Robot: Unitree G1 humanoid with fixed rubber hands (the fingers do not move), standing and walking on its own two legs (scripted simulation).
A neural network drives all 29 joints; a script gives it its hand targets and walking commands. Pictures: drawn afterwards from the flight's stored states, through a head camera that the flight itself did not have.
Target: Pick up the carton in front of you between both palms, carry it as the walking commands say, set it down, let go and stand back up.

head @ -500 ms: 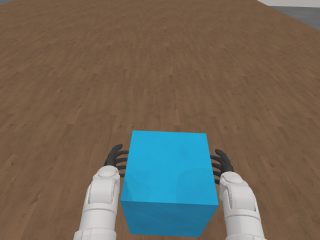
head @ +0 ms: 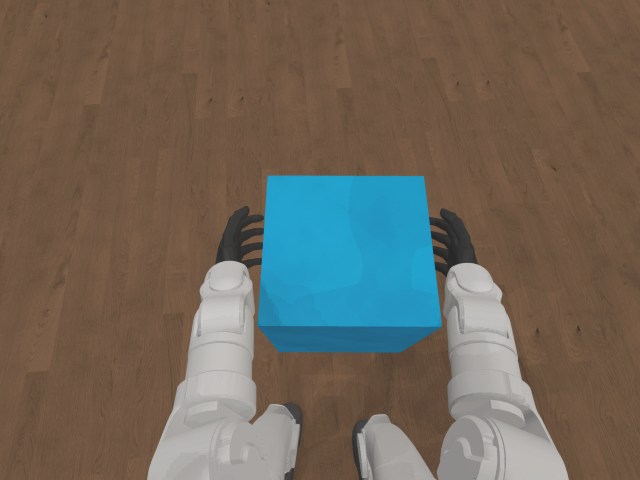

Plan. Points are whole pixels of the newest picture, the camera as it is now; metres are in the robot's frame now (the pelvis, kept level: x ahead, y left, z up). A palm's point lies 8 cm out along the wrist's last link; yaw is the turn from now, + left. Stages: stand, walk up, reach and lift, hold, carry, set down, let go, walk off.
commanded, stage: set down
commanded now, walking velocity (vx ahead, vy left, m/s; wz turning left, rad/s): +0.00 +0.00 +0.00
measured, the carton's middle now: (342, 275) +0.39 -0.01 -0.13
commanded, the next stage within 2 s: none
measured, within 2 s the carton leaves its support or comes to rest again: rests again in 1.76 s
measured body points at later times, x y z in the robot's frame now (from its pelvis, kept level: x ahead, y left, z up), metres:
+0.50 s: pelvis +0.00 -0.02 -0.12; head +0.24 -0.01 +0.26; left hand +0.43 +0.16 -0.21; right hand +0.46 -0.15 -0.21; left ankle +0.08 +0.11 -0.70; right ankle +0.05 -0.12 -0.70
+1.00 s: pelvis -0.04 -0.01 -0.25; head +0.28 -0.01 +0.07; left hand +0.46 +0.17 -0.37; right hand +0.50 -0.13 -0.37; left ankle +0.08 +0.11 -0.70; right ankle +0.05 -0.12 -0.70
